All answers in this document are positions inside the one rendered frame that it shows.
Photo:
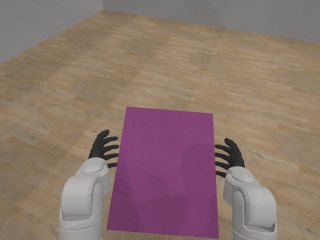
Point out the left robot forearm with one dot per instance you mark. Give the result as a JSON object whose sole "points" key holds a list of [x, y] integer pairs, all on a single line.
{"points": [[81, 201]]}

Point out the robot left hand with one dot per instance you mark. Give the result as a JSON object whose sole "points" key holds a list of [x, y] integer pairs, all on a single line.
{"points": [[98, 150]]}

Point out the robot right hand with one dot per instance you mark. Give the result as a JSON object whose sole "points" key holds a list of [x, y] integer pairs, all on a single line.
{"points": [[234, 160]]}

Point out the right robot forearm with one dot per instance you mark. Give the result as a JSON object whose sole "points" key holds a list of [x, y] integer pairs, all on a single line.
{"points": [[254, 209]]}

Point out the carton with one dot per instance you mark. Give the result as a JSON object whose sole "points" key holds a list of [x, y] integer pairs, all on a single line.
{"points": [[165, 179]]}

